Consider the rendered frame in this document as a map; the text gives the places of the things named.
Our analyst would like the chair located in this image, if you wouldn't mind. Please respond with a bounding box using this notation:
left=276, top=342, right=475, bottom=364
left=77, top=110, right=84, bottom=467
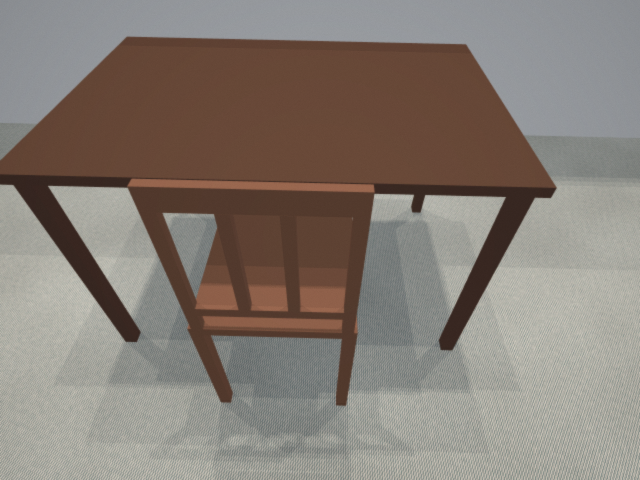
left=127, top=179, right=375, bottom=406

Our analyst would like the table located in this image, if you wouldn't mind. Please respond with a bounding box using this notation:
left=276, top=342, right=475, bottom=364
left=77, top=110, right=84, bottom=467
left=0, top=37, right=557, bottom=350

